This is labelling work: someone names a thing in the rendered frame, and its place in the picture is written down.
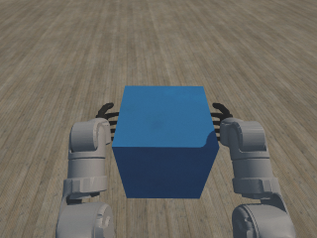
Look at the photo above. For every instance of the carton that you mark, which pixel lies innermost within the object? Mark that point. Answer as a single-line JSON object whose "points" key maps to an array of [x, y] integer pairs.
{"points": [[165, 142]]}

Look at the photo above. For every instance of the robot left upper arm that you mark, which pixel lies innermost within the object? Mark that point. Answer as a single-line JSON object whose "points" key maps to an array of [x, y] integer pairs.
{"points": [[86, 220]]}

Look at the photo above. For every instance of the robot right upper arm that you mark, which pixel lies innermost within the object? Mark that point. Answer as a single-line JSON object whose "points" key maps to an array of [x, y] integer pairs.
{"points": [[261, 220]]}

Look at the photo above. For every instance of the right robot hand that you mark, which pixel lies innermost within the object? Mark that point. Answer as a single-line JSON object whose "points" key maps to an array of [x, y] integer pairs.
{"points": [[226, 114]]}

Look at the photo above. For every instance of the left robot hand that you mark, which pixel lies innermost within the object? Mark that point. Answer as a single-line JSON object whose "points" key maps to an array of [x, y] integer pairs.
{"points": [[101, 114]]}

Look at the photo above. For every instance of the robot right forearm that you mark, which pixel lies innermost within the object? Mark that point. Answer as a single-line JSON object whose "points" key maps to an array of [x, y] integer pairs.
{"points": [[253, 176]]}

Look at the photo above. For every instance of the robot left forearm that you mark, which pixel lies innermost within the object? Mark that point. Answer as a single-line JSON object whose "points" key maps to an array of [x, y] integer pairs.
{"points": [[86, 165]]}

